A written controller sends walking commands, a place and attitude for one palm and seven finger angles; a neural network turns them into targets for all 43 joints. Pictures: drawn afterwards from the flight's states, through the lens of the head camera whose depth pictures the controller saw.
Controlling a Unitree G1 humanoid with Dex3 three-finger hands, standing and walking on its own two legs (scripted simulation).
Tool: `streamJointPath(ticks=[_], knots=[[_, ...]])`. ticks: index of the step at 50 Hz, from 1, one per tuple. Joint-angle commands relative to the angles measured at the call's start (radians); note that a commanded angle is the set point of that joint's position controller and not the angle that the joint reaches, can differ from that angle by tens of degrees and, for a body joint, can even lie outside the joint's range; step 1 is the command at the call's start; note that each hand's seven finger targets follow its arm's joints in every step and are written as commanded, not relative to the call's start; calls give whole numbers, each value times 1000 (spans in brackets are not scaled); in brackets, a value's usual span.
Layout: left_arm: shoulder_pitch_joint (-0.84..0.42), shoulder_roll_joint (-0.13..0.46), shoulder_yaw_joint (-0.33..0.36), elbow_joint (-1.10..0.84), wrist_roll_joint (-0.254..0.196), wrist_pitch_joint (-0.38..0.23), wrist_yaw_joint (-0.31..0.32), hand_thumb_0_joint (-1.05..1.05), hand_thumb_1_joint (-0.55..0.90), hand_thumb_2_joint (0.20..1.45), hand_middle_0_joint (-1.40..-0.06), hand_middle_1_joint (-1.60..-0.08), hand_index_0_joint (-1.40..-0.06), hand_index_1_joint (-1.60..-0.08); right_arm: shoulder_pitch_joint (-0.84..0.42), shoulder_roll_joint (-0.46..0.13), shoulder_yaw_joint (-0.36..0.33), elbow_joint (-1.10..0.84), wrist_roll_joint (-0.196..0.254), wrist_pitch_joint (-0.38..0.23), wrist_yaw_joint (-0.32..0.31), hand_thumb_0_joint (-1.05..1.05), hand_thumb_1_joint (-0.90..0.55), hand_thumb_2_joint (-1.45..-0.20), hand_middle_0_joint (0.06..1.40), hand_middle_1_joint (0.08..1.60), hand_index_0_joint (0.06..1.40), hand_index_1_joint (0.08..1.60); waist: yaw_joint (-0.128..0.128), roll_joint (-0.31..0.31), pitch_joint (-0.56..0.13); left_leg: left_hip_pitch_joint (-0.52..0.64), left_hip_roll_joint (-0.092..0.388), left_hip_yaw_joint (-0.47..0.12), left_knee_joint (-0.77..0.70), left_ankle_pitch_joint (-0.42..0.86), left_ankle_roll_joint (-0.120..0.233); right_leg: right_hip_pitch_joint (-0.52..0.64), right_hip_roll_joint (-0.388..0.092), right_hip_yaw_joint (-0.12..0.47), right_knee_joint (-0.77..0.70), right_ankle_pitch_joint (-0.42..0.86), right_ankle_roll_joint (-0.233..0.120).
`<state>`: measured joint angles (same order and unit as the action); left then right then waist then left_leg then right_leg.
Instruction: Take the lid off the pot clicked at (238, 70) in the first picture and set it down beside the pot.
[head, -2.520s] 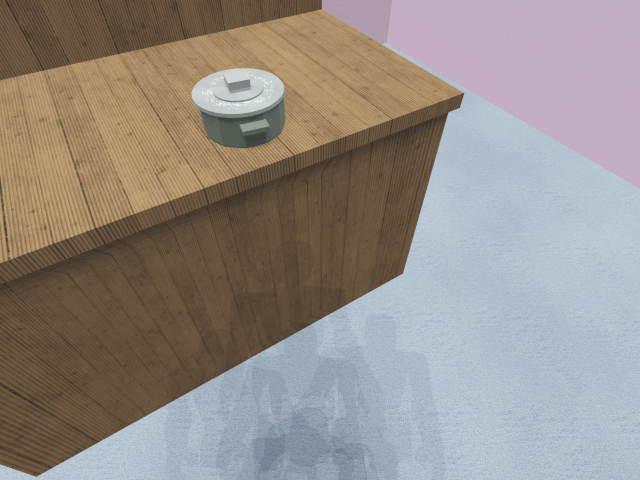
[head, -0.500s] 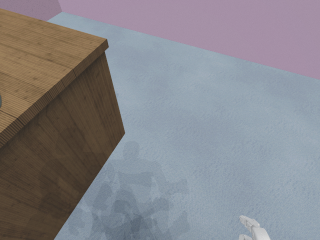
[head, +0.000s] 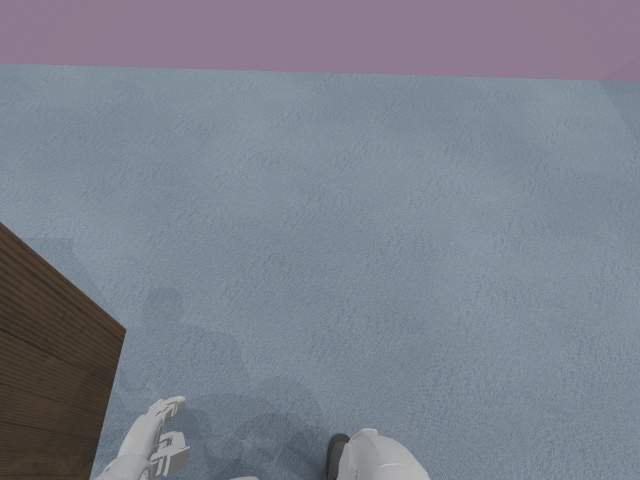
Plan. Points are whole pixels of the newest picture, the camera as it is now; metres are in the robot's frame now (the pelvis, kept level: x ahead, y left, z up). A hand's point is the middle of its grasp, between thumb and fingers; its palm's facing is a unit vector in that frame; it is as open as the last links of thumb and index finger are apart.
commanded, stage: walk to a spot facing it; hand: left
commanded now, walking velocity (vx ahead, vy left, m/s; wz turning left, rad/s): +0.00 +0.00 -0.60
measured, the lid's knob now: out of the picture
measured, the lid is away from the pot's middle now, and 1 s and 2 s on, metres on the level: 0.00 0.00 0.00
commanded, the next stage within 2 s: turn to face it in 1.74 s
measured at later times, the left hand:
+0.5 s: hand (127, 418) +0.20 +0.27 -0.15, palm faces -0.22 -0.96 -0.20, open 7.4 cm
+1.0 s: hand (235, 357) +0.28 +0.13 -0.12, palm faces -0.54 -0.79 -0.27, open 7.4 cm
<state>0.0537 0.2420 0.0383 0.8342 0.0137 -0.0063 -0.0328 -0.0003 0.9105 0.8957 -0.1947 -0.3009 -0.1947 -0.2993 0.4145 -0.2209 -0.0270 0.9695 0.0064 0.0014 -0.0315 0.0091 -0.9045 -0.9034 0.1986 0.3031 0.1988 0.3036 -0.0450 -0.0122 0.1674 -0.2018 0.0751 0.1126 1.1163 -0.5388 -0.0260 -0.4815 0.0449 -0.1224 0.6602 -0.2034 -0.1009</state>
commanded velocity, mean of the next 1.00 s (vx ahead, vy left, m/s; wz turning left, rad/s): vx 0.04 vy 0.00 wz -0.60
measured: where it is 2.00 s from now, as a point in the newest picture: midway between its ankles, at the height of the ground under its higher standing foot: (336, 428)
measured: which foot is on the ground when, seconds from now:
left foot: up 0.00-0.30, down 0.32-0.82, up 0.84-1.00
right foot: down 0.00-0.34, up 0.36-0.80, down 0.82-1.00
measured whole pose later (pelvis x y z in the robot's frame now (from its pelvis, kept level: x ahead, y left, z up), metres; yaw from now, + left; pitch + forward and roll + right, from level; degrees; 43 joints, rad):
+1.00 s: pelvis +0.08 +0.02 +0.03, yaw -36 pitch +1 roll +1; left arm 0.18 0.20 0.06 0.88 0.01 0.01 0.00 0.00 0.91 0.90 -0.20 -0.30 -0.20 -0.30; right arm 0.23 -0.24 -0.07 0.95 -0.02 0.06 -0.01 0.01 -0.91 -0.90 0.20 0.30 0.20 0.30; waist -0.02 0.03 0.09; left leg -0.48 0.14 0.07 1.13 -0.42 -0.09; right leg -0.26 0.02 -0.03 0.54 -0.29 -0.06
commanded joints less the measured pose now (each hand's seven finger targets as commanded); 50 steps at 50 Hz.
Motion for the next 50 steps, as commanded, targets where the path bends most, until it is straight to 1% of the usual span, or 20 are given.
streamJointPath(ticks=[1, 5, 8, 14, 15, 17, 18, 19, 21, 24, 27, 35, 39, 40, 41, 42, 43, 44, 47, 50], knots=[[215, 193, 57, -11, -14, 11, 55, 0, 900, 900, -200, -300, -200, -300, -90, -116, -25, -130, -8, -26, -2, 0, -900, -900, 200, 300, 200, 300, 100, -23, -316, -370, 70, -143, 267, 70, -24, 484, -368, 416, -228, 597, -171], [90, 182, 56, -40, 13, 8, 60, 0, 900, 900, -200, -300, -200, -300, -38, -64, -21, -107, -21, 12, 0, 0, -900, -900, 200, 300, 200, 300, 13, -27, -255, -205, 54, -97, -24, 73, -44, 179, -295, 327, -275, 408, -114], [88, 186, 58, -43, 12, 20, 43, 0, 900, 900, -200, -300, -200, -300, -75, -51, -24, -123, -21, 18, 7, 0, -900, -900, 200, 300, 200, 300, 23, -117, -207, -166, 8, -55, -165, 153, -46, 77, -231, 348, -307, 158, -84], [94, 179, 70, -62, 8, 38, 33, 0, 900, 900, -200, -300, -200, -300, -111, -64, -37, -151, -14, -4, 6, 0, -900, -900, 200, 300, 200, 300, 17, -173, -211, -20, -49, -38, -469, 230, -40, 46, -182, 420, -233, 47, -21], [79, 155, 68, -74, 5, 42, 34, 0, 900, 900, -200, -300, -200, -300, -71, -82, -42, -143, -13, -12, 2, 0, -900, -900, 200, 300, 200, 300, -9, -136, -226, 89, -23, -51, -598, 270, -33, -13, -150, 395, -177, 2, 16], [111, 59, 54, -109, -4, 43, 23, 0, 900, 900, -200, -300, -200, -300, -67, -241, -75, -166, -31, -21, 1, 0, -900, -900, 200, 300, 200, 300, -8, 347, -201, 137, 401, -521, -895, 228, 125, -224, 45, 152, 279, -400, 132], [99, 96, 65, -101, 11, 42, 20, 0, 900, 900, -200, -300, -200, -300, -107, -224, -70, -173, -34, -16, 1, 0, -900, -900, 200, 300, 200, 300, -3, 207, -160, 44, 443, -506, -890, 259, 178, -201, -34, 196, 439, -373, 131], [158, 102, 74, -69, 19, 48, 22, 0, 900, 900, -200, -300, -200, -300, -181, -160, -54, -181, -33, -20, 0, 0, -900, -900, 200, 300, 200, 300, 46, 234, -159, -9, 381, -414, -888, 264, 153, -175, -48, 204, 497, -305, 144], [177, 100, 85, -41, 17, 48, 8, 0, 900, 900, -200, -300, -200, -300, -238, -129, -43, -204, -31, -28, -1, 0, -900, -900, 200, 300, 200, 300, 64, 139, -148, -16, 288, -240, -866, 353, 124, -160, -64, 175, 597, -189, 155], [195, 68, 75, -24, 11, 55, 3, 0, 900, 900, -200, -300, -200, -300, -206, -110, -42, -181, -24, -30, -3, 0, -900, -900, 200, 300, 200, 300, 56, 159, -186, 73, 234, -75, -820, 559, 107, -154, -82, 139, 600, -130, 177], [175, 57, 69, -24, 8, 63, 4, 0, 900, 900, -200, -300, -200, -300, -145, -113, -49, -149, -23, -27, -3, 0, -900, -900, 200, 300, 200, 300, 34, 180, -188, 149, 255, -42, -811, 602, 123, -158, -99, 119, 517, -145, 187], [99, 29, 54, -34, 8, 54, 3, 0, 900, 900, -200, -300, -200, -300, -90, -155, -79, -97, -30, -16, 8, 0, -900, -900, 200, 300, 200, 300, -11, 227, -182, 184, 313, 56, -747, 718, 141, -21, -110, 26, 157, -231, 164], [184, 53, 60, -7, 9, 32, 10, 0, 900, 900, -200, -300, -200, -300, -117, -171, -93, -91, -28, -12, 16, 0, -900, -900, 200, 300, 200, 300, 37, 196, -231, 143, 304, 125, -572, 718, 70, 174, -73, -2, -120, -77, 118], [251, 94, 73, 15, 13, 21, 15, 0, 900, 900, -200, -300, -200, -300, -115, -155, -90, -97, -22, -11, 19, 0, -900, -900, 200, 300, 200, 300, 78, 96, -269, 43, 268, 154, -424, 635, 24, 340, -96, 37, -241, 72, 97], [314, 217, 96, 34, 22, 7, 29, 0, 900, 900, -200, -300, -200, -300, -138, -78, -69, -134, -14, -5, 24, 0, -900, -900, 200, 300, 200, 300, 118, -226, -274, -268, 151, 173, -207, 159, -35, 539, -331, 360, -298, 374, 4], [365, 279, 109, 47, 4, 14, 43, 0, 900, 900, -200, -300, -200, -300, -210, -57, -54, -173, -15, 4, 17, 0, -900, -900, 200, 300, 200, 300, 147, -294, -279, -412, 52, 58, -17, -136, -56, 545, -459, 518, -269, 712, -103], [369, 256, 106, 50, -3, 17, 51, 0, 900, 900, -200, -300, -200, -300, -219, -68, -56, -172, -12, 13, 6, 0, -900, -900, 200, 300, 200, 300, 138, -208, -272, -417, 71, -53, 60, -103, -42, 495, -453, 463, -261, 655, -139], [327, 213, 102, 48, -3, 15, 57, 0, 900, 900, -200, -300, -200, -300, -238, -71, -54, -161, -17, 17, 8, 0, -900, -900, 200, 300, 200, 300, 127, -245, -261, -439, 84, -78, 74, -32, -40, 480, -378, 436, -283, 536, -100], [203, 146, 73, 11, -6, 4, 50, 0, 900, 900, -200, -300, -200, -300, -220, -89, -60, -125, -31, 18, 20, 0, -900, -900, 200, 300, 200, 300, 64, -145, -197, -423, 80, -88, 67, 150, -69, 411, -284, 360, -321, 344, -61], [206, 157, 75, 8, 1, -9, 43, 0, 900, 900, -200, -300, -200, -300, -222, -86, -61, -116, -33, 15, 28, 0, -900, -900, 200, 300, 200, 300, 63, -112, -182, -390, 58, -71, -9, 191, -79, 374, -258, 365, -349, 215, -68]])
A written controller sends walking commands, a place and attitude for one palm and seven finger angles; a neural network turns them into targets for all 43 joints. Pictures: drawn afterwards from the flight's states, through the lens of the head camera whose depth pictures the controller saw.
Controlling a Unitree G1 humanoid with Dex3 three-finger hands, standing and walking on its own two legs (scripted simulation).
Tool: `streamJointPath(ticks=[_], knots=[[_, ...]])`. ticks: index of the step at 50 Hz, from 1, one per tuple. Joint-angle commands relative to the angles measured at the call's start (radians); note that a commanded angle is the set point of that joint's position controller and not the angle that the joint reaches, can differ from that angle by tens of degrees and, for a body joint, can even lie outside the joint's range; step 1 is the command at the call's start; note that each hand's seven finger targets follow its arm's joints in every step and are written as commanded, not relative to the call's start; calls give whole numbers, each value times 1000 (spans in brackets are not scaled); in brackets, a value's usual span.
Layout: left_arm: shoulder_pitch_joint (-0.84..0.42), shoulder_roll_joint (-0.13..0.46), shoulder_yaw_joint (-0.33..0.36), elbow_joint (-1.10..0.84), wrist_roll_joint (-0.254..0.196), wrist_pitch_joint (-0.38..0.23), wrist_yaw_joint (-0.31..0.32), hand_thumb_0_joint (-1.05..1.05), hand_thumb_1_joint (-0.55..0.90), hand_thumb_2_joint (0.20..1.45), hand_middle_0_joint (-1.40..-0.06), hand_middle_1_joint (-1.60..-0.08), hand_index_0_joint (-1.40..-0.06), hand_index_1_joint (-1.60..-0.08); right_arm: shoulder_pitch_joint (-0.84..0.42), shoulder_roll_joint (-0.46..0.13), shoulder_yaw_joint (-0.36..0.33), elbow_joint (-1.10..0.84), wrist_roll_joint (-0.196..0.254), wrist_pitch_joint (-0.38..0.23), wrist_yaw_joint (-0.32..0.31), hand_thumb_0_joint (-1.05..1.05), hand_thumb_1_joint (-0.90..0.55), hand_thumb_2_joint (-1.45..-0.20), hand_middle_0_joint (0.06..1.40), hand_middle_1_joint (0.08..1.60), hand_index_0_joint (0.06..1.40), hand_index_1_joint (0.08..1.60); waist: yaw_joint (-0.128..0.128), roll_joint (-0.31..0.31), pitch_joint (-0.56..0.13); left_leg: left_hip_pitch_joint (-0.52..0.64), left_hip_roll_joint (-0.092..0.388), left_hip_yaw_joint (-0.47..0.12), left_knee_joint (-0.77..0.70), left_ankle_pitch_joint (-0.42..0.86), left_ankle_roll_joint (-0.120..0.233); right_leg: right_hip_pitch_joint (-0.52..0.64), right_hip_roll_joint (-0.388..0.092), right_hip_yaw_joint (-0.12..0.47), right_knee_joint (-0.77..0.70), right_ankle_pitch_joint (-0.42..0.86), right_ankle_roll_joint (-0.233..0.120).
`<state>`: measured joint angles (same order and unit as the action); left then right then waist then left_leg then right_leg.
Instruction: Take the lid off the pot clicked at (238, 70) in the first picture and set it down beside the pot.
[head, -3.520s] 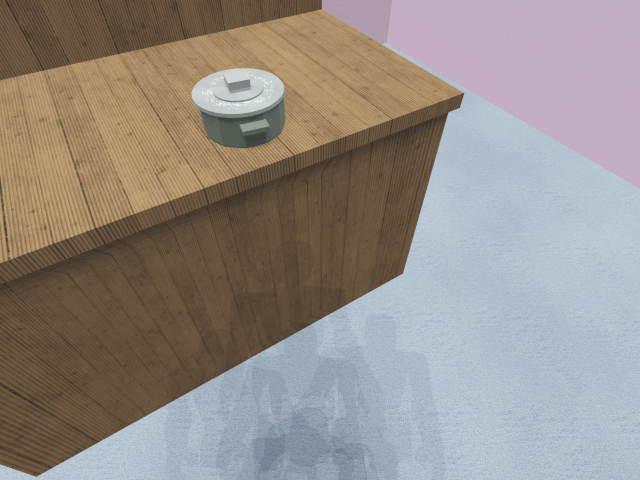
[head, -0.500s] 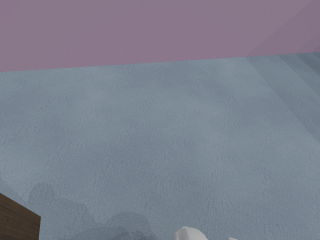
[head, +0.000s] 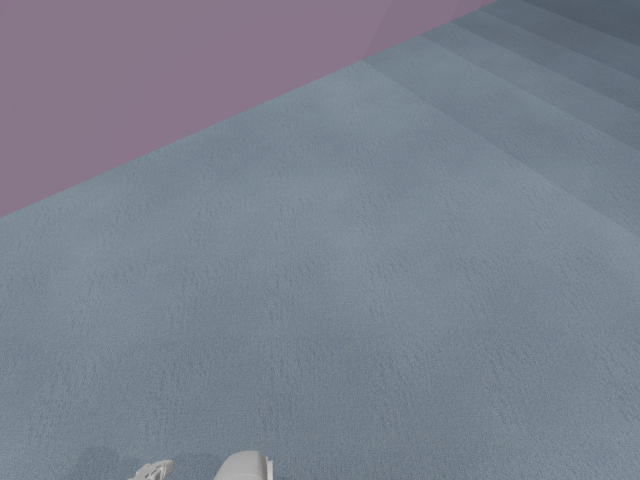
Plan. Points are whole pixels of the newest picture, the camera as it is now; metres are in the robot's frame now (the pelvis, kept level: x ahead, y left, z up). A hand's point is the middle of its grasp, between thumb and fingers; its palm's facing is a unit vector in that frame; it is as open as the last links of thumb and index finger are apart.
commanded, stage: walk to a spot facing it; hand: left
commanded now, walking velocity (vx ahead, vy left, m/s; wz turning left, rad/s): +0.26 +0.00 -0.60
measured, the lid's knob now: out of the picture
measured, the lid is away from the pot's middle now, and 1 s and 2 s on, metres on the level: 0.00 0.00 0.00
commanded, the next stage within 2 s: turn to face it in 0.74 s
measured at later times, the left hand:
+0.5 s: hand (166, 449) +0.18 +0.25 -0.18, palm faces -0.21 -0.96 -0.17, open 7.4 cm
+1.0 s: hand (310, 301) +0.41 +0.04 -0.15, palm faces -0.56 -0.79 -0.24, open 7.4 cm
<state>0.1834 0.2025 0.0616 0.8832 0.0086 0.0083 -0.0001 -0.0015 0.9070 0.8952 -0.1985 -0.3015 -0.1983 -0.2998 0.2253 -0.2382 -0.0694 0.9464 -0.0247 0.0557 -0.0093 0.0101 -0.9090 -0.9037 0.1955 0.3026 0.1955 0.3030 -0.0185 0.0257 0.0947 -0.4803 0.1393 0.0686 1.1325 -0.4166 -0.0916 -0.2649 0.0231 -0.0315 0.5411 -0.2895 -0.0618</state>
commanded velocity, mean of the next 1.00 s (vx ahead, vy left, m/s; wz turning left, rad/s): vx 0.08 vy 0.00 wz -0.37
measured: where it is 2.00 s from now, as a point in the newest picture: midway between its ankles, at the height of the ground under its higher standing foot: outside the picture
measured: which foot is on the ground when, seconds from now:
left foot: up 0.00-0.34, down 0.36-0.86, up 0.88-1.00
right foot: down 0.00-0.36, up 0.38-0.84, down 0.86-1.00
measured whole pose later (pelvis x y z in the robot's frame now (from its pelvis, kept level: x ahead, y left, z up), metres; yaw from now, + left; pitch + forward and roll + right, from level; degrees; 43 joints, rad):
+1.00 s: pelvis +0.19 -0.02 -0.01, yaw -32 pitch -1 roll +1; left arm 0.06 0.18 0.03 0.90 0.01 -0.02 0.01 0.00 0.91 0.90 -0.20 -0.30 -0.20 -0.30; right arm 0.32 -0.20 -0.04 1.03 -0.01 0.04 -0.03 0.01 -0.91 -0.90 0.20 0.30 0.20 0.30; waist -0.07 0.03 0.11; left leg -0.40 0.12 0.06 1.18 -0.50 -0.05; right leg -0.31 0.00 -0.12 0.61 -0.30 -0.07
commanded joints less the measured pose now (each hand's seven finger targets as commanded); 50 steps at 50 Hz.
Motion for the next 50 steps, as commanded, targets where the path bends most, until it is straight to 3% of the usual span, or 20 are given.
streamJointPath(ticks=[1, 6, 12, 14, 16, 17, 18, 19, 20, 23, 26, 37, 39, 41, 42, 43, 44, 45, 46, 50], knots=[[93, 202, 52, -34, 6, -28, 7, 0, 900, 900, -200, -300, -200, -300, -48, -69, -17, -95, -3, -42, 7, 0, -900, -900, 200, 300, 200, 300, 42, -146, -106, -126, -14, -29, -43, 79, -15, 171, -235, 296, -241, 255, -113], [146, 215, 56, -14, 8, -40, -3, 0, 900, 900, -200, -300, -200, -300, -151, -67, -14, -142, 1, -61, 16, 0, -900, -900, 200, 300, 200, 300, 73, -139, -70, -162, -34, -43, -168, 77, -8, 191, -245, 405, -281, 76, -147], [139, 225, 59, -12, 11, -41, -2, 0, 900, 900, -200, -300, -200, -300, -189, -55, -8, -172, 13, -85, 16, 0, -900, -900, 200, 300, 200, 300, 73, -171, -57, -13, -90, -42, -372, 51, 17, 124, -233, 452, -245, 155, -145], [113, 223, 60, -12, 11, -39, -3, 0, 900, 900, -200, -300, -200, -300, -149, -55, -8, -167, 17, -94, 11, 0, -900, -900, 200, 300, 200, 300, 45, -171, -58, 120, -112, -34, -500, 80, 25, 56, -208, 448, -199, 184, -119], [72, 188, 55, -24, 4, -34, -5, 0, 900, 900, -200, -300, -200, -300, 20, -94, -13, -112, 15, -108, -8, 0, -900, -900, 200, 300, 200, 300, -29, -95, -125, 439, -100, -35, -712, 184, 40, -87, -103, 367, -32, 157, -52], [94, 125, 44, -34, -6, -32, -11, 0, 900, 900, -200, -300, -200, -300, 127, -191, -32, -85, 3, -116, -18, 0, -900, -900, 200, 300, 200, 300, -71, 132, -202, 631, 113, -264, -802, 48, 89, -242, 17, 256, 205, -24, -2], [111, 93, 35, -47, -6, -36, -18, 0, 900, 900, -200, -300, -200, -300, 182, -259, -41, -86, -1, -110, -16, 0, -900, -900, 200, 300, 200, 300, -69, 319, -212, 651, 361, -534, -888, 22, 176, -408, 68, 99, 475, -313, 58], [83, 130, 42, -47, 7, -30, -20, 0, 900, 900, -200, -300, -200, -300, 138, -237, -32, -105, 4, -94, -14, 0, -900, -900, 200, 300, 200, 300, -64, 194, -129, 516, 380, -526, -901, -1, 223, -406, -16, 115, 570, -289, 62], [108, 137, 53, -27, 16, -20, -23, 0, 900, 900, -200, -300, -200, -300, 54, -160, -11, -124, -2, -94, -12, 0, -900, -900, 200, 300, 200, 300, -14, 138, -64, 379, 319, -420, -933, -24, 208, -376, -40, 101, 616, -230, 72], [113, 108, 54, 2, 22, 8, -41, 0, 900, 900, -200, -300, -200, -300, -15, -91, 17, -126, 5, -105, -20, 0, -900, -900, 200, 300, 200, 300, 36, 137, -5, 278, 205, -152, -919, 295, 162, -334, -79, 66, 674, -57, 97], [130, 81, 44, 10, 17, 22, -37, 0, 900, 900, -200, -300, -200, -300, 45, -82, 20, -96, 11, -113, -27, 0, -900, -900, 200, 300, 200, 300, 41, 134, -83, 368, 174, 1, -833, 709, 157, -326, -77, 41, 680, -20, 117], [-129, 45, 16, -66, 19, 29, -37, 0, 900, 900, -200, -300, -200, -300, 182, -108, -11, -7, -2, -89, -22, 0, -900, -900, 200, 300, 200, 300, -42, 175, -59, 504, 202, 137, -734, 855, 184, -293, -74, -87, 257, -34, 101], [-127, 61, 16, -71, 20, 21, -33, 0, 900, 900, -200, -300, -200, -300, 185, -121, -20, -4, -1, -83, -18, 0, -900, -900, 200, 300, 200, 300, -35, 174, -71, 507, 219, 145, -682, 918, 177, -226, -52, -105, 181, -59, 78], [-15, 90, 25, -48, 21, 6, -29, 0, 900, 900, -200, -300, -200, -300, 158, -145, -29, -14, 7, -82, -15, 0, -900, -900, 200, 300, 200, 300, 33, 140, -137, 494, 214, 188, -505, 979, 136, -55, -25, -109, 26, 23, 51], [100, 137, 36, -12, 25, -10, -21, 0, 900, 900, -200, -300, -200, -300, 157, -138, -25, -25, 18, -83, -9, 0, -900, -900, 200, 300, 200, 300, 91, 48, -211, 329, 190, 201, -312, 858, 93, 210, -67, -50, -81, 233, 20], [204, 247, 57, 21, 27, -25, -1, 0, 900, 900, -200, -300, -200, -300, 154, -57, -3, -52, 29, -79, -4, 0, -900, -900, 200, 300, 200, 300, 128, -238, -317, -10, 24, 215, -38, 66, 31, 508, -357, 305, -70, 755, -94], [232, 279, 57, 44, -3, -24, 13, 0, 900, 900, -200, -300, -200, -300, 125, -40, 6, -61, 34, -64, -21, 0, -900, -900, 200, 300, 200, 300, 117, -257, -384, -59, -33, 50, 130, -267, 22, 488, -478, 368, -47, 1090, -190], [184, 233, 46, 37, -3, -20, 26, 0, 900, 900, -200, -300, -200, -300, 109, -28, 11, -47, 30, -57, -28, 0, -900, -900, 200, 300, 200, 300, 100, -157, -319, -67, -10, -43, 150, -214, 38, 417, -443, 256, -65, 996, -209], [133, 198, 35, 24, 4, -25, 33, 0, 900, 900, -200, -300, -200, -300, 98, -13, 20, -29, 27, -53, -22, 0, -900, -900, 200, 300, 200, 300, 84, -198, -286, -74, -10, -56, 159, -154, 41, 344, -392, 230, -80, 926, -178], [-39, 118, -7, 6, 7, -36, 36, 0, 900, 900, -200, -300, -200, -300, 199, 8, 21, 62, 14, -26, -15, 0, -900, -900, 200, 300, 200, 300, -33, -115, -140, 63, -21, -56, 2, 7, 31, 63, -291, 11, -173, 680, -92]])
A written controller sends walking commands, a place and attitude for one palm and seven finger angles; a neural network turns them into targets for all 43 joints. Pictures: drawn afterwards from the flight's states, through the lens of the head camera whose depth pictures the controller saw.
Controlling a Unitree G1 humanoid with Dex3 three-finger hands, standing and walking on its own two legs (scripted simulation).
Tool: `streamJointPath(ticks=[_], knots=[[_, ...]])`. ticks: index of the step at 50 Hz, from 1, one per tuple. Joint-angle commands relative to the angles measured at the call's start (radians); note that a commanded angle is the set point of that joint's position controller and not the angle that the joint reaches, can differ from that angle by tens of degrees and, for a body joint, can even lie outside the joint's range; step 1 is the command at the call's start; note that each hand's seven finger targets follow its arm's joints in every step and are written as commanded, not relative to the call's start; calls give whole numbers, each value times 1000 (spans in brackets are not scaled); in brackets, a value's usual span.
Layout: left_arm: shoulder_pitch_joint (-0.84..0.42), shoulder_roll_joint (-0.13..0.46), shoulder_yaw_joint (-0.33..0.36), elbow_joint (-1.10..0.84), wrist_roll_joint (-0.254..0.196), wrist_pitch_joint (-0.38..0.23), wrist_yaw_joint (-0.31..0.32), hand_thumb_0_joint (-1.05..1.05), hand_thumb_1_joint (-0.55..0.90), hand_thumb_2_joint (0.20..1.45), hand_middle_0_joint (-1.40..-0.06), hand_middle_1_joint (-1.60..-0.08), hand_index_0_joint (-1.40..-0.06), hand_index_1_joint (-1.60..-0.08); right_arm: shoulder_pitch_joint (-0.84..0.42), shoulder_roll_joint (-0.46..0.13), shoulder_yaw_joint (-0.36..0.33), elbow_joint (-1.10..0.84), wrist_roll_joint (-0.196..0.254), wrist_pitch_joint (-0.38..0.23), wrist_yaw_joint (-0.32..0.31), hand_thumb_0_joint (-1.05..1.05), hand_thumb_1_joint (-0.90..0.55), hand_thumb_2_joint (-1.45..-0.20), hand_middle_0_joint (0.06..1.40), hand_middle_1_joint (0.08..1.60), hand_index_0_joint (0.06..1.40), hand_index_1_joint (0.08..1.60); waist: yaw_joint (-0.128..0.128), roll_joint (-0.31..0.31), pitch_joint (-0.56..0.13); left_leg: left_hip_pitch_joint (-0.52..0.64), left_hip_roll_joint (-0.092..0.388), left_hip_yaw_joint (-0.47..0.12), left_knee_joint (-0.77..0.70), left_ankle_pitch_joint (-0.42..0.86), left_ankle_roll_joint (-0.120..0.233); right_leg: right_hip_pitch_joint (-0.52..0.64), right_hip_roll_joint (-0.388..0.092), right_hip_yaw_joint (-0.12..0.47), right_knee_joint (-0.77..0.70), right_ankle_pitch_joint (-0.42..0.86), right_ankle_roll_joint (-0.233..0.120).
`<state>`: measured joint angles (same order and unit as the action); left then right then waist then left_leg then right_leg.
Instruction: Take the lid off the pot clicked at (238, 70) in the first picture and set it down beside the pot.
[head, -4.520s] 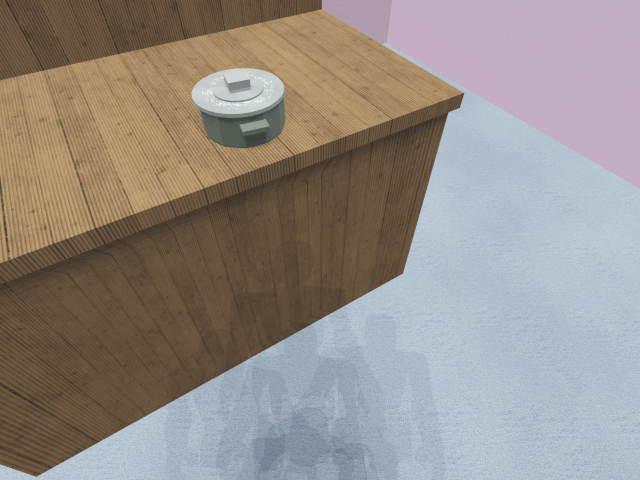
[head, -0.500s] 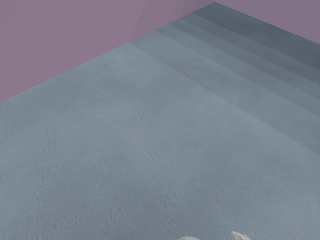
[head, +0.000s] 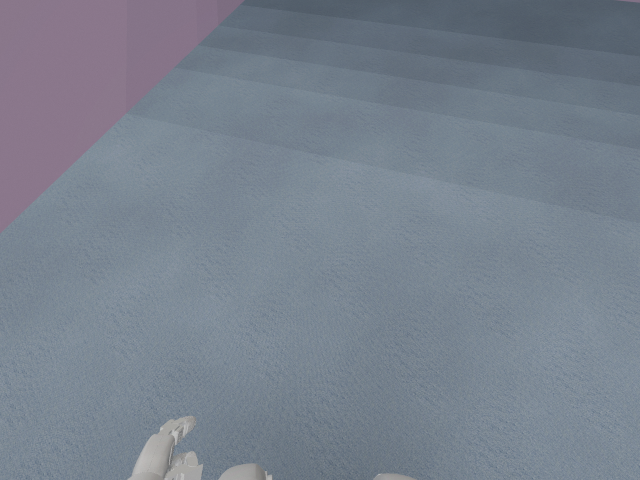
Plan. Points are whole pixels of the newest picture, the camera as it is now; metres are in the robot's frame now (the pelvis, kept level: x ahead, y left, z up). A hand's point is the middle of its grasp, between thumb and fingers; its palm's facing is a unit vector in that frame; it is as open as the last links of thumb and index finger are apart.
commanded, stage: turn to face it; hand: left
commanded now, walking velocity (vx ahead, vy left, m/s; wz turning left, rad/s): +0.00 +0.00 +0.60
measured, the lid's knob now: out of the picture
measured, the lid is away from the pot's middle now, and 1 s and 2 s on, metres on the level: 0.00 0.00 0.00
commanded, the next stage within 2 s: none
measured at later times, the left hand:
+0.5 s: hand out of the picture +0.01 +0.25 -0.17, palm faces +0.31 -0.92 -0.23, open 7.4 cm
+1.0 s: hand out of the picture -0.02 +0.16 -0.13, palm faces +0.55 -0.78 -0.30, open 7.4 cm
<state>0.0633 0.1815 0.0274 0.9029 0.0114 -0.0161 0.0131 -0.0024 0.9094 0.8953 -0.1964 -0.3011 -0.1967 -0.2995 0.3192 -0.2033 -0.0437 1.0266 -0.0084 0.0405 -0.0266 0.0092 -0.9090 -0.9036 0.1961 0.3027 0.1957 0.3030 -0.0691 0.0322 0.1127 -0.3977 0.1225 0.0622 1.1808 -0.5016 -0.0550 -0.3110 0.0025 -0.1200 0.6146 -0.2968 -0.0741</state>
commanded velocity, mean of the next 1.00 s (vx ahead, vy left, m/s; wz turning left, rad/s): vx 0.00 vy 0.00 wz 0.60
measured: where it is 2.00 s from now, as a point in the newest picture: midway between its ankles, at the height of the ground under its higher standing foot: outside the picture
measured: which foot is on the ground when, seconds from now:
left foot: up 0.00-0.30, down 0.32-0.86, up 0.88-1.00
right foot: down 0.00-0.34, up 0.36-0.84, down 0.86-1.00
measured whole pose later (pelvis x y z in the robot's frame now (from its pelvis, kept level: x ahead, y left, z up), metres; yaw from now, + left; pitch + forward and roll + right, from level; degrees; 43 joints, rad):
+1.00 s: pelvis +0.02 -0.05 +0.01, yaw +34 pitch +0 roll +2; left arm 0.23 0.18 0.03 0.88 0.01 0.02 0.02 0.00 0.91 0.90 -0.20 -0.30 -0.20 -0.30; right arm 0.20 -0.28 -0.10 0.92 -0.02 0.08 0.03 0.01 -0.91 -0.90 0.20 0.30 0.20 0.30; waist -0.02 0.04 0.06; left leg -0.56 -0.03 -0.02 1.11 -0.38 -0.06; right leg -0.20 -0.07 -0.10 0.51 -0.30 -0.02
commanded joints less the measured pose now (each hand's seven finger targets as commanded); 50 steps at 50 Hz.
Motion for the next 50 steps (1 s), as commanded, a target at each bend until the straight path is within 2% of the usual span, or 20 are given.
streamJointPath(ticks=[1, 4, 11, 13, 15, 16, 17, 18, 20, 24, 34, 38, 40, 41, 42, 43, 44, 45, 47, 50], knots=[[73, 138, 27, -16, 4, -10, 21, 0, 900, 900, -200, -300, -200, -300, 100, -25, -6, -12, -1, -4, 5, 0, -900, -900, 200, 300, 200, 300, 17, -145, -133, -9, -12, -35, -73, 104, -9, 77, -265, 74, -259, 652, -75], [86, 144, 35, -10, 6, 0, 23, 0, 900, 900, -200, -300, -200, -300, 50, -35, -15, -26, 0, 1, 12, 0, -900, -900, 200, 300, 200, 300, 37, -173, -95, -36, -23, -7, -112, 114, -16, 83, -291, 71, -292, 523, -91], [127, 167, 64, -21, 15, 15, 32, 0, 900, 900, -200, -300, -200, -300, -82, -20, -25, -99, -1, -10, 31, 0, -900, -900, 200, 300, 200, 300, 83, -166, -96, -26, -30, 44, -367, 83, -4, 163, -359, 52, -210, 491, -96], [129, 173, 69, -21, 12, 20, 30, 0, 900, 900, -200, -300, -200, -300, -74, -25, -29, -106, -3, -11, 34, 0, -900, -900, 200, 300, 200, 300, 74, -170, -110, 37, -42, 70, -460, 149, 5, 144, -362, 33, -170, 451, -70], [125, 166, 71, -27, 3, 26, 26, 0, 900, 900, -200, -300, -200, -300, 1, -61, -41, -102, -8, -16, 37, 0, -900, -900, 200, 300, 200, 300, 28, -75, -154, 195, -42, 58, -662, 333, 27, 85, -325, -36, -10, 355, 2], [141, 127, 71, -49, -4, 32, 21, 0, 900, 900, -200, -300, -200, -300, 59, -150, -60, -105, -17, -26, 33, 0, -900, -900, 200, 300, 200, 300, 4, 154, -190, 311, 122, -207, -767, 580, 117, -78, -216, -86, 200, 101, 82], [97, 83, 53, -97, -6, 34, 19, 0, 900, 900, -200, -300, -200, -300, 102, -231, -78, -107, -15, -30, 24, 0, -900, -900, 200, 300, 200, 300, -18, 351, -177, 349, 331, -490, -849, 915, 263, -262, -89, -42, 439, -391, 149], [62, 118, 58, -109, 6, 44, 19, 0, 900, 900, -200, -300, -200, -300, 94, -234, -79, -99, -15, -23, 20, 0, -900, -900, 200, 300, 200, 300, -15, 190, -188, 302, 342, -440, -848, 735, 303, -256, -103, 79, 550, -360, 128], [48, 118, 71, -85, 13, 47, 12, 0, 900, 900, -200, -300, -200, -300, -18, -184, -66, -136, -15, -31, 10, 0, -900, -900, 200, 300, 200, 300, 23, 142, -156, 256, 237, -403, -875, 520, 244, -320, -116, 124, 607, -194, 134], [135, 134, 76, -34, 11, 52, -1, 0, 900, 900, -200, -300, -200, -300, -115, -183, -57, -176, -5, -41, 12, 0, -900, -900, 200, 300, 200, 300, 69, 63, -164, 207, 118, -257, -911, 396, 181, -249, -104, 130, 562, -22, 157], [98, 153, 71, -69, 6, 56, 9, 0, 900, 900, -200, -300, -200, -300, -84, -230, -84, -173, -8, -18, 25, 0, -900, -900, 200, 300, 200, 300, 29, 134, -138, 203, 99, -412, -928, 184, 214, -202, -65, 130, 288, -108, 169], [161, 141, 65, -69, -4, 49, 13, 0, 900, 900, -200, -300, -200, -300, -128, -243, -94, -193, -13, -9, 27, 0, -900, -900, 200, 300, 200, 300, 51, 168, -183, 145, 73, -454, -883, 260, 207, -44, -22, 117, 98, -135, 144], [240, 155, 70, -54, -7, 42, 14, 0, 900, 900, -200, -300, -200, -300, -168, -234, -97, -208, -9, -4, 30, 0, -900, -900, 200, 300, 200, 300, 87, 143, -197, 59, 24, -434, -845, 256, 165, 113, -4, 92, -82, -49, 132], [292, 179, 79, -44, -4, 36, 18, 0, 900, 900, -200, -300, -200, -300, -194, -210, -95, -219, -4, 0, 31, 0, -900, -900, 200, 300, 200, 300, 116, 94, -190, -42, -24, -399, -790, 194, 121, 230, -37, 107, -236, 9, 116], [311, 258, 92, -51, 12, 28, 26, 0, 900, 900, -200, -300, -200, -300, -183, -141, -86, -230, 6, 4, 35, 0, -900, -900, 200, 300, 200, 300, 126, -148, -180, -215, -136, -268, -559, 67, 50, 320, -254, 329, -400, -139, 45], [254, 324, 92, -83, 18, 30, 28, 0, 900, 900, -200, -300, -200, -300, -195, -112, -79, -255, -2, 0, 36, 0, -900, -900, 200, 300, 200, 300, 125, -360, -120, -315, -214, -108, -280, -50, -1, 215, -487, 562, -469, -194, -54], [171, 301, 83, -108, 10, 30, 34, 0, 900, 900, -200, -300, -200, -300, -196, -166, -87, -251, -11, 2, 40, 0, -900, -900, 200, 300, 200, 300, 91, -223, -110, -239, -148, -157, -128, -32, 16, 76, -504, 486, -455, -140, -78], [104, 242, 76, -121, 8, 18, 35, 0, 900, 900, -200, -300, -200, -300, -171, -162, -87, -224, -17, 10, 46, 0, -900, -900, 200, 300, 200, 300, 50, -218, -76, -236, -127, -163, -60, 36, 20, 51, -415, 386, -422, -58, -48], [78, 197, 56, -118, 4, 9, 26, 0, 900, 900, -200, -300, -200, -300, -139, -148, -82, -187, -16, 16, 56, 0, -900, -900, 200, 300, 200, 300, 28, -207, -34, -230, -110, -106, 33, 127, -5, 74, -318, 217, -335, 190, -21], [165, 186, 51, -97, 8, -1, 26, 0, 900, 900, -200, -300, -200, -300, -156, -124, -69, -185, -9, 16, 61, 0, -900, -900, 200, 300, 200, 300, 62, -199, -70, -236, -104, -60, -5, 142, -28, 207, -305, 118, -265, 467, -20]])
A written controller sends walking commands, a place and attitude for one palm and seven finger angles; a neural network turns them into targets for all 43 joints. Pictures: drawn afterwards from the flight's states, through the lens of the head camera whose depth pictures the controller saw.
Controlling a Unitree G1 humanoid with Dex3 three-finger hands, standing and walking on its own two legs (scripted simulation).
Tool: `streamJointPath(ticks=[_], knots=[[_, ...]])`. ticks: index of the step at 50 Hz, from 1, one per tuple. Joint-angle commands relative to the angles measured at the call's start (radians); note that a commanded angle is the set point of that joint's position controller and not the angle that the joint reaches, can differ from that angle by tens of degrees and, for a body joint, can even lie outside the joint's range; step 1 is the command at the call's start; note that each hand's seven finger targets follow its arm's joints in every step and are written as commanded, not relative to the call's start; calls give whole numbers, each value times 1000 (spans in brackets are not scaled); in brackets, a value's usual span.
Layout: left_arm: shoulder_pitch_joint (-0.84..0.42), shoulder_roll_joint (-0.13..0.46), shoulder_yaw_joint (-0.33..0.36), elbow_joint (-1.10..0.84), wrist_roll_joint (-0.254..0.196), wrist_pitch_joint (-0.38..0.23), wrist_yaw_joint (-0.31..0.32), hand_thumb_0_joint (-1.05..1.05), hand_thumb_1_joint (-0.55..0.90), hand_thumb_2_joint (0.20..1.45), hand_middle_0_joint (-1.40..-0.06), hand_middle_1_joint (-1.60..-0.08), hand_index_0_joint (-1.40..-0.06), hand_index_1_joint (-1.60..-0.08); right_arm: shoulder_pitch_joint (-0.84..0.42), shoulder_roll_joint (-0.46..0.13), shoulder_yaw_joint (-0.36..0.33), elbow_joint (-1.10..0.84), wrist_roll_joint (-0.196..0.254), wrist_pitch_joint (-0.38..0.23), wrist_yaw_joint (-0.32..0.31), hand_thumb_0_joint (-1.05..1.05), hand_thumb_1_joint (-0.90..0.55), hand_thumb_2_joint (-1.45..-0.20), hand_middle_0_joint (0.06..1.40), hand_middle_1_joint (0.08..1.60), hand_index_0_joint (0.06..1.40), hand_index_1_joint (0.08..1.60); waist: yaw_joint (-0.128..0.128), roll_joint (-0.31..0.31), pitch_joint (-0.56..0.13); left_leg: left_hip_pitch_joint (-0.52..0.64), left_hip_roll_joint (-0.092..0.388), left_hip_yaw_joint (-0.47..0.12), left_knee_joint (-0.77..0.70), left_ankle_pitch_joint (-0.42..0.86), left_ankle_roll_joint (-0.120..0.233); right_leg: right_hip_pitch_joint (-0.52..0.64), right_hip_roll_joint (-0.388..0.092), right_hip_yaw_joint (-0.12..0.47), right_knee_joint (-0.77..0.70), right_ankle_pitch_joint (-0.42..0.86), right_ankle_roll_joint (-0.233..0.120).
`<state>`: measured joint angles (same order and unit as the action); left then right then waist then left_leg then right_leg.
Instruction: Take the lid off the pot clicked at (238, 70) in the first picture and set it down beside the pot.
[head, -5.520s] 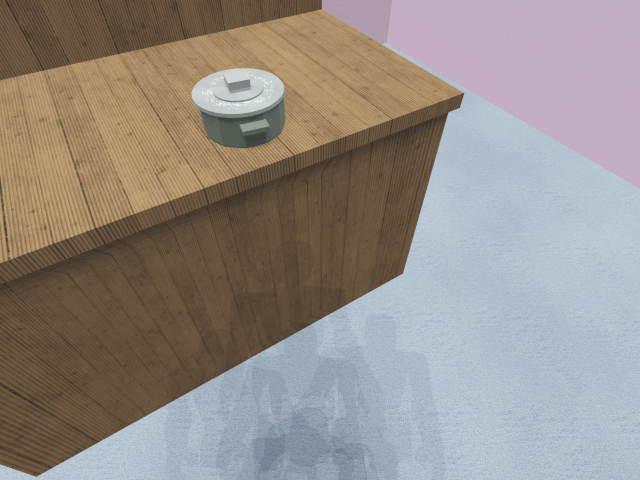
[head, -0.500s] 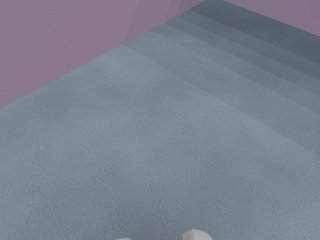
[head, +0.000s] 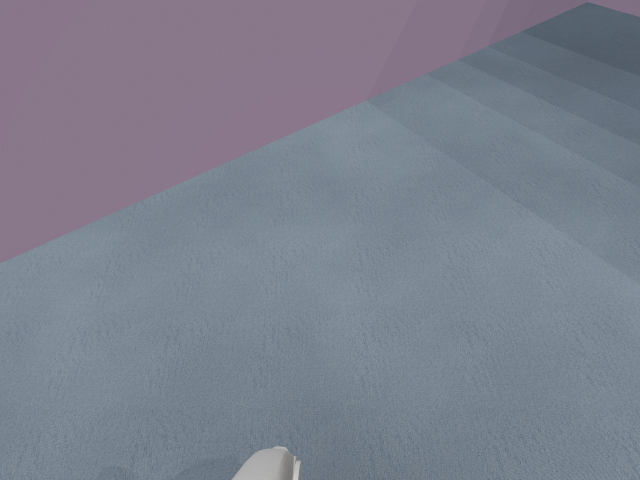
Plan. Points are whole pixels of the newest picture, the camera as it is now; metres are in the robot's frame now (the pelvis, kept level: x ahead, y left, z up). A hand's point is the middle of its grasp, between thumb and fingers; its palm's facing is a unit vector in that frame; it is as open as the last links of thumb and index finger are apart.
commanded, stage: turn to face it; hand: left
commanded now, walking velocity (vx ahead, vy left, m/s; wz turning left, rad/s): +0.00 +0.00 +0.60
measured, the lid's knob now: out of the picture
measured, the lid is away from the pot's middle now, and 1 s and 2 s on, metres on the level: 0.00 0.00 0.00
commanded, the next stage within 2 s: none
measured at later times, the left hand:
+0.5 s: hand out of the picture -0.04 +0.26 -0.18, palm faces +0.35 -0.90 -0.25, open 7.4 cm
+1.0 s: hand out of the picture +0.00 +0.21 -0.13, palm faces +0.54 -0.79 -0.30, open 7.4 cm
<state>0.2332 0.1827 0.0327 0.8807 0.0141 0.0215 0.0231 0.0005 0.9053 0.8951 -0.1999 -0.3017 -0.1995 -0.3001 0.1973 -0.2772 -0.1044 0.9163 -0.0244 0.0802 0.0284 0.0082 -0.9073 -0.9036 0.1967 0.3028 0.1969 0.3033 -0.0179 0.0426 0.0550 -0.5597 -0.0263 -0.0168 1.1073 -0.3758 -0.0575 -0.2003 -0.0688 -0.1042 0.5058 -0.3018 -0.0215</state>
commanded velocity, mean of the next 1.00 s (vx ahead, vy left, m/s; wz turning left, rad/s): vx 0.00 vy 0.00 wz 0.60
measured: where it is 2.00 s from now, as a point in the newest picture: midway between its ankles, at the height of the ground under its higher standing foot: outside the picture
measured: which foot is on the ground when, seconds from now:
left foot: up 0.00-0.32, down 0.34-0.84, up 0.86-1.00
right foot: down 0.00-0.34, up 0.36-0.82, down 0.84-1.00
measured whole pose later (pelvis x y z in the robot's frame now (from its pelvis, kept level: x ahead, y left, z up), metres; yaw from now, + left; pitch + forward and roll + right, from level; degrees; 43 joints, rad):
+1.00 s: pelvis +0.01 -0.02 +0.00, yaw +36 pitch -1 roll +2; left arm 0.16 0.18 0.02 0.84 0.01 0.02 0.02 0.00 0.90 0.90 -0.20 -0.30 -0.20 -0.30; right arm 0.24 -0.28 -0.10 0.94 -0.02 0.08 0.03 0.01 -0.91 -0.90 0.20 0.30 0.20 0.30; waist -0.05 0.05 0.08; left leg -0.50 -0.02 -0.02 1.16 -0.40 -0.06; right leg -0.21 -0.07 -0.11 0.52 -0.28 -0.02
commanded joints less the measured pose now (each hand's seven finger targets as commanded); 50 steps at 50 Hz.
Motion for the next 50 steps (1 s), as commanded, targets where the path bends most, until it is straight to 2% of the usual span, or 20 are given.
streamJointPath(ticks=[1, 4, 10, 13, 15, 16, 17, 18, 19, 20, 23, 27, 34, 39, 40, 41, 42, 43, 46, 50], knots=[[26, 197, 48, -66, 6, -37, 17, 0, 900, 900, -200, -300, -200, -300, -57, -49, -4, -77, 8, -22, 5, 0, -900, -900, 200, 300, 200, 300, 25, -214, -26, -70, 50, 29, 46, 6, -32, 134, -244, 92, -144, 505, -79], [102, 210, 49, -39, 7, -33, 14, 0, 900, 900, -200, -300, -200, -300, -128, -44, 4, -93, 9, -18, 4, 0, -900, -900, 200, 300, 200, 300, 64, -226, -35, -63, 53, 54, -22, -22, -36, 199, -260, 80, -128, 592, -84], [94, 244, 63, -42, 15, -21, 13, 0, 900, 900, -200, -300, -200, -300, -189, -35, 21, -108, 16, -27, 6, 0, -900, -900, 200, 300, 200, 300, 78, -253, -56, 65, 63, 104, -248, -64, -13, 181, -308, 36, -100, 574, -110], [85, 258, 73, -35, 15, -15, 9, 0, 900, 900, -200, -300, -200, -300, -164, -33, 26, -107, 17, -42, 3, 0, -900, -900, 200, 300, 200, 300, 74, -266, -99, 165, 43, 145, -425, -35, 10, 192, -310, -2, -33, 615, -88], [78, 256, 76, -29, 4, -12, 4, 0, 900, 900, -200, -300, -200, -300, -95, -62, 18, -95, 13, -51, 0, 0, -900, -900, 200, 300, 200, 300, 33, -229, -134, 333, 32, 156, -627, 133, 28, 124, -286, -60, 88, 570, -31], [72, 239, 74, -39, -3, -10, -1, 0, 900, 900, -200, -300, -200, -300, -14, -124, 1, -78, 9, -60, -4, 0, -900, -900, 200, 300, 200, 300, -16, -105, -191, 544, 98, 68, -714, 313, 65, -21, -257, -90, 267, 454, 22], [33, 175, 61, -86, -10, -10, -11, 0, 900, 900, -200, -300, -200, -300, 67, -247, -33, -69, 6, -69, -13, 0, -900, -900, 200, 300, 200, 300, -69, 229, -219, 736, 384, -308, -725, 733, 200, -354, -96, -106, 505, -201, 112], [-33, 172, 49, -114, 0, 2, -3, 0, 900, 900, -200, -300, -200, -300, 128, -278, -41, -39, 20, -58, -19, 0, -900, -900, 200, 300, 200, 300, -87, 213, -228, 715, 464, -345, -699, 952, 291, -433, -68, 13, 624, -375, 115], [-58, 186, 52, -113, 4, 12, 2, 0, 900, 900, -200, -300, -200, -300, 102, -246, -29, -38, 18, -56, -23, 0, -900, -900, 200, 300, 200, 300, -71, 138, -180, 623, 424, -256, -708, 794, 284, -414, -88, 65, 659, -324, 105], [-80, 176, 59, -102, 5, 14, 2, 0, 900, 900, -200, -300, -200, -300, 48, -210, -22, -57, 12, -61, -33, 0, -900, -900, 200, 300, 200, 300, -59, 188, -122, 532, 372, -272, -737, 685, 269, -421, -85, 84, 675, -264, 110], [-27, 183, 65, -56, 5, 18, -11, 0, 900, 900, -200, -300, -200, -300, -86, -156, 0, -93, 10, -66, -35, 0, -900, -900, 200, 300, 200, 300, 16, 116, -52, 402, 255, -190, -780, 513, 206, -355, -61, 103, 658, -89, 116], [-32, 178, 61, -56, 6, 20, -9, 0, 900, 900, -200, -300, -200, -300, -54, -162, -4, -91, 12, -68, -32, 0, -900, -900, 200, 300, 200, 300, 12, 80, -79, 416, 227, -217, -795, 440, 209, -331, -34, 107, 562, -58, 128], [-142, 166, 50, -112, -2, 8, -1, 0, 900, 900, -200, -300, -200, -300, 24, -172, -19, -70, 6, -61, -32, 0, -900, -900, 200, 300, 200, 300, -25, 107, -99, 461, 232, -338, -743, 520, 237, -301, 11, 120, 361, -127, 124], [-49, 172, 50, -98, -14, -8, 5, 0, 900, 900, -200, -300, -200, -300, -31, -170, -25, -84, 10, -54, -33, 0, -900, -900, 200, 300, 200, 300, 28, 109, -129, 310, 180, -380, -650, 543, 192, -25, 58, 101, 46, 1, 101], [-3, 188, 56, -90, -13, -17, 7, 0, 900, 900, -200, -300, -200, -300, -40, -152, -22, -89, 16, -54, -31, 0, -900, -900, 200, 300, 200, 300, 52, 69, -151, 243, 138, -354, -601, 437, 150, 91, 28, 113, -110, 100, 98], [20, 257, 69, -85, -2, -27, 15, 0, 900, 900, -200, -300, -200, -300, -14, -88, -13, -92, 26, -55, -25, 0, -900, -900, 200, 300, 200, 300, 58, -131, -170, 71, 53, -257, -463, 170, 82, 262, -155, 272, -222, 112, 51], [24, 330, 80, -94, 8, -26, 19, 0, 900, 900, -200, -300, -200, -300, -15, -51, -6, -117, 22, -54, -26, 0, -900, -900, 200, 300, 200, 300, 68, -353, -143, -73, -70, -54, -222, -218, 8, 258, -410, 509, -243, 226, -74], [13, 315, 71, -106, 2, -20, 20, 0, 900, 900, -200, -300, -200, -300, -13, -95, -16, -112, 9, -48, -25, 0, -900, -900, 200, 300, 200, 300, 56, -255, -126, -39, -14, -87, -38, -233, 17, 124, -435, 454, -228, 240, -131], [-132, 212, 47, -134, -2, -23, 17, 0, 900, 900, -200, -300, -200, -300, 23, -91, -18, -52, 3, -22, -3, 0, -900, -900, 200, 300, 200, 300, -15, -215, -15, -17, 42, -43, 137, -40, -1, -3, -268, 234, -226, 174, -88], [-59, 204, 46, -112, 4, -31, 16, 0, 900, 900, -200, -300, -200, -300, -4, -64, -4, -51, 8, -17, 7, 0, -900, -900, 200, 300, 200, 300, 12, -226, -20, -20, 56, 13, 75, -2, -28, 76, -246, 110, -187, 345, -85]])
